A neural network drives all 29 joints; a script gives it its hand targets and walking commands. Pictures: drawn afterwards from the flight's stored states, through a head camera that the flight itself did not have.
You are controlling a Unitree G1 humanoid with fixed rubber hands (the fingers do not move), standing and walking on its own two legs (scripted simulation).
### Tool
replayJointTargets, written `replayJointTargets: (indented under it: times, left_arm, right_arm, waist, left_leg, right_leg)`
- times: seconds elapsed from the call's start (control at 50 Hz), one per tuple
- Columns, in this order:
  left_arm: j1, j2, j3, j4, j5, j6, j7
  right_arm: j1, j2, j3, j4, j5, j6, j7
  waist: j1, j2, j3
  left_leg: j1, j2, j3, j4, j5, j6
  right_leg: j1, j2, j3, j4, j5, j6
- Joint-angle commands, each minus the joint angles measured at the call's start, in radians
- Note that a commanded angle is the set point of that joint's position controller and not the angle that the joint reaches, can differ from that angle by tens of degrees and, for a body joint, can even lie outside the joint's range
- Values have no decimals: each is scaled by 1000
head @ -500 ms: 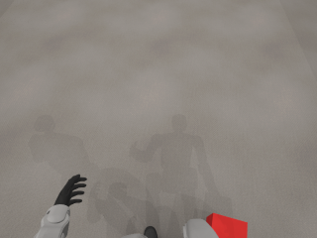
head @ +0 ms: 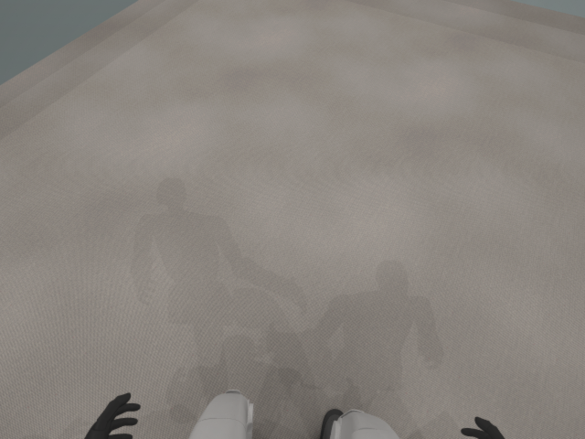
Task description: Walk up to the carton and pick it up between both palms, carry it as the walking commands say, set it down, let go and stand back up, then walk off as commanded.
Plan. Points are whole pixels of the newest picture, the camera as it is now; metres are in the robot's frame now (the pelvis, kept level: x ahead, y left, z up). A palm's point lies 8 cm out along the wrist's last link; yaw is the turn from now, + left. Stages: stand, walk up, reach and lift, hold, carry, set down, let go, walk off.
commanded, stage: walk off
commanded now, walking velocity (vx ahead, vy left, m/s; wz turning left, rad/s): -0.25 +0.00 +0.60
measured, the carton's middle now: out of the picture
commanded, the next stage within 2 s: stand in 1.10 s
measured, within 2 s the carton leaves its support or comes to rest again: neither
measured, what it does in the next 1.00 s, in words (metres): walks backwards, turning left: left foot, then right foot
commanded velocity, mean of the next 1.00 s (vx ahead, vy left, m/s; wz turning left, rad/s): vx -0.25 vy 0.00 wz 0.60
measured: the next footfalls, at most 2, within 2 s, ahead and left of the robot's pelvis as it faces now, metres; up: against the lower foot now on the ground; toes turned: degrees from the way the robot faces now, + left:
left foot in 0.08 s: +0.05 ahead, +0.16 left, +0.00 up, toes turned +5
right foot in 0.50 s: -0.12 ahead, -0.11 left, +0.00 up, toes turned +15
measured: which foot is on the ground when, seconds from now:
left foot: up 0.00-0.06, down 0.08-0.50, up 0.52-0.90, down 0.92-1.00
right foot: down 0.00-0.08, up 0.10-0.48, down 0.50-0.92, up 0.94-1.00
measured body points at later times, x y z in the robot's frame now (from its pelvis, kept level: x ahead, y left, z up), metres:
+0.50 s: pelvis -0.13 -0.01 +0.00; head -0.09 +0.00 +0.45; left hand -0.14 +0.29 -0.13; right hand +0.07 -0.23 -0.12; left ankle +0.01 +0.15 -0.73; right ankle -0.16 -0.13 -0.73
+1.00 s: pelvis -0.30 -0.05 +0.00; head -0.29 -0.01 +0.45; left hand -0.38 +0.24 -0.13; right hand -0.05 -0.22 -0.10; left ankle -0.38 +0.03 -0.73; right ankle -0.19 -0.14 -0.68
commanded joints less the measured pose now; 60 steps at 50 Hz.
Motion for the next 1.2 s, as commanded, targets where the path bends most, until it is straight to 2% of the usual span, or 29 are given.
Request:
replayJointTargets:
  times: [0.0,0.04,0.06,0.08,0.1,0.14,0.18,0.3,0.38,0.42,0.46,0.48,0.5,0.52,0.54,0.56,0.58,0.62,0.7,0.78,0.86,0.88,0.9,0.92,0.94,0.96,1.02,1.1,1.18]
  left_arm:
    - [-17,115,38,-54,10,0,-16]
    - [9,121,46,-49,-3,13,-23]
    - [77,88,42,-47,0,25,-31]
    - [69,18,19,-107,-3,47,-18]
    - [0,64,31,-113,-1,78,-15]
    - [56,68,38,-90,-22,94,-25]
    - [138,98,51,-49,-3,83,-27]
    - [104,54,49,-90,-22,81,-20]
    - [174,49,49,-83,-46,79,-8]
    - [248,52,54,-60,-53,73,-6]
    - [371,72,70,-22,-40,62,4]
    - [423,120,83,-7,-25,55,13]
    - [310,226,106,-65,-27,55,12]
    - [107,217,93,-129,-7,61,-4]
    - [21,130,61,-158,4,56,-12]
    - [-92,85,47,-183,11,49,-12]
    - [-145,82,45,-208,17,42,-10]
    - [-79,70,42,-219,0,35,-4]
    - [146,106,55,-165,-10,36,8]
    - [153,137,72,-155,8,39,-4]
    - [119,168,88,-136,-4,39,-24]
    - [111,169,89,-133,-18,37,-30]
    - [146,144,84,-124,-29,32,-42]
    - [178,45,67,-157,-25,39,-55]
    - [-36,42,55,-229,0,64,-34]
    - [-64,44,56,-231,-13,80,-35]
    - [67,80,71,-160,-2,73,-47]
    - [62,58,66,-168,-4,71,-50]
    - [66,50,60,-176,-14,73,-53]
  right_arm:
    - [185,18,15,-10,2,14,22]
    - [194,-34,10,-9,-10,4,28]
    - [196,-106,-1,-16,-24,-7,28]
    - [140,-295,-38,-71,-25,-8,19]
    - [156,-290,-47,-77,-32,-2,8]
    - [-27,-213,-23,-93,-40,7,-6]
    - [-105,-163,-12,-124,-22,8,-8]
    - [0,-158,-13,-100,-9,1,-6]
    - [3,-174,-22,-89,-19,8,4]
    - [-12,-177,-28,-86,-20,11,9]
    - [-47,-172,-34,-96,-8,8,8]
    - [-38,-136,-26,-99,2,-1,7]
    - [4,-35,-15,-115,6,-7,5]
    - [-116,-121,-34,-138,-40,1,-6]
    - [-105,-163,-57,-124,-31,16,-3]
    - [-1,-148,-59,-86,-22,23,9]
    - [79,-133,-56,-56,-21,28,17]
    - [111,-110,-51,-33,-19,28,26]
    - [-28,-76,-34,-86,-13,28,30]
    - [-16,-52,-16,-101,10,28,30]
    - [56,-55,-14,-90,16,20,33]
    - [95,-64,-16,-74,10,13,32]
    - [113,-109,-26,-61,-7,5,26]
    - [126,-244,-43,-89,-11,-2,27]
    - [200,-334,-73,-91,-9,-3,21]
    - [123,-266,-54,-85,-16,-5,14]
    - [-71,-174,-26,-142,-17,0,-7]
    - [2,-162,-21,-132,-1,-8,-1]
    - [41,-157,-17,-119,-14,-9,-5]
  waist:
    - [-35,-201,-236]
    - [-57,-116,-219]
    - [-50,103,-167]
    - [-51,459,-161]
    - [-90,306,-183]
    - [30,194,-110]
    - [57,217,-143]
    - [-15,223,-178]
    - [-17,259,-198]
    - [1,284,-222]
    - [59,309,-222]
    - [77,164,-180]
    - [40,-251,-207]
    - [56,-266,-14]
    - [-5,-136,1]
    - [-87,-95,-22]
    - [-115,-98,-64]
    - [-62,-123,-105]
    - [67,-181,-107]
    - [78,-236,-154]
    - [27,-234,-182]
    - [-5,-183,-178]
    - [-8,-31,-145]
    - [2,335,-142]
    - [-135,358,-137]
    - [-71,250,-83]
    - [23,212,-94]
    - [-9,184,-145]
    - [-35,244,-151]
  left_leg:
    - [234,-18,74,-185,80,17]
    - [365,-20,68,-422,242,45]
    - [406,110,-103,-611,368,70]
    - [271,460,-490,-680,732,246]
    - [116,455,-436,-688,766,323]
    - [49,243,-252,-657,487,233]
    - [115,155,-198,-632,455,189]
    - [304,176,-355,-671,330,206]
    - [275,173,-434,-753,254,204]
    - [250,147,-444,-800,211,167]
    - [159,68,-369,-845,171,49]
    - [19,-35,-257,-718,89,-25]
    - [-129,-153,-100,-257,-92,-22]
    - [-196,-115,-62,14,-159,-17]
    - [-48,-99,-115,211,-102,10]
    - [17,-112,-108,341,-29,30]
    - [32,-109,-86,427,39,40]
    - [-28,-106,-35,467,72,14]
    - [-145,-85,-12,198,15,-38]
    - [43,-49,60,-96,-129,-17]
    - [218,-38,102,-391,10,32]
    - [315,-26,92,-561,176,44]
    - [417,31,-14,-681,251,48]
    - [529,350,-385,-609,707,130]
    - [283,457,-422,-634,885,301]
    - [215,369,-326,-650,738,283]
    - [216,179,-192,-616,593,203]
    - [295,166,-238,-610,472,215]
    - [333,159,-327,-683,191,220]
  right_leg:
    - [62,-211,102,-80,386,-135]
    - [-23,-176,66,23,190,-46]
    - [-161,-100,-5,194,-104,37]
    - [-290,31,7,439,-554,104]
    - [-175,-2,146,669,-534,106]
    - [-162,21,194,733,-329,91]
    - [-147,54,171,760,-225,91]
    - [-137,88,182,511,-285,105]
    - [41,131,172,266,-393,83]
    - [156,156,158,117,-370,53]
    - [358,165,97,-177,-253,13]
    - [470,83,149,-312,-265,-8]
    - [373,-293,536,-330,-467,-99]
    - [-56,-460,531,-429,-321,-213]
    - [-165,-355,415,-396,-171,-193]
    - [-184,-246,273,-323,-31,-131]
    - [-114,-179,186,-261,102,-89]
    - [59,-147,120,-182,293,-103]
    - [380,-200,153,-98,422,-131]
    - [381,-241,141,-64,419,-137]
    - [305,-261,114,-19,470,-111]
    - [224,-251,72,7,379,-56]
    - [63,-206,7,118,124,28]
    - [-270,-59,-52,378,-531,111]
    - [-242,-17,115,538,-576,117]
    - [-211,-31,177,628,-461,106]
    - [-182,24,183,725,-240,85]
    - [-202,49,176,709,-198,98]
    - [-131,65,160,446,-271,112]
